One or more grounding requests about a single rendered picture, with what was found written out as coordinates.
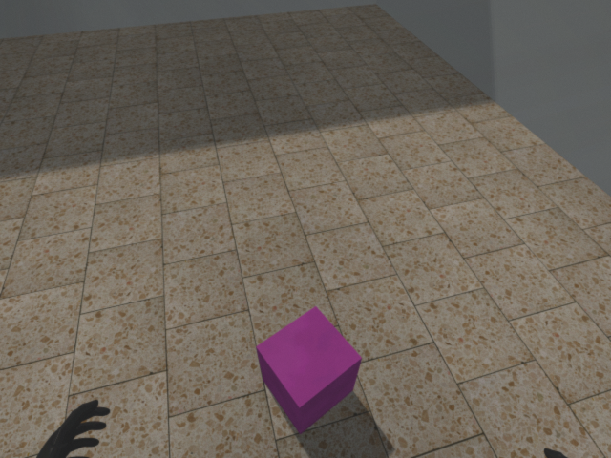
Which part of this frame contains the carton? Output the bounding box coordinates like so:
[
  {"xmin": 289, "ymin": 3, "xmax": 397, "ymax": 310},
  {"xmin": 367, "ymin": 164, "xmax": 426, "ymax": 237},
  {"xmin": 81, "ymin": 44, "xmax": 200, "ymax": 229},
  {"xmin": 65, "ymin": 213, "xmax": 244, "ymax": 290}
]
[{"xmin": 256, "ymin": 306, "xmax": 362, "ymax": 435}]

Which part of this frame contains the left robot hand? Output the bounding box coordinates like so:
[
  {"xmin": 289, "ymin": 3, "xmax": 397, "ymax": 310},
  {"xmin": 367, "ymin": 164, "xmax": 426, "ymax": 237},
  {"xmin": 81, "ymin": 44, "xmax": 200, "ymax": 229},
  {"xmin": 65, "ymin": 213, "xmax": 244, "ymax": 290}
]
[{"xmin": 36, "ymin": 400, "xmax": 110, "ymax": 458}]

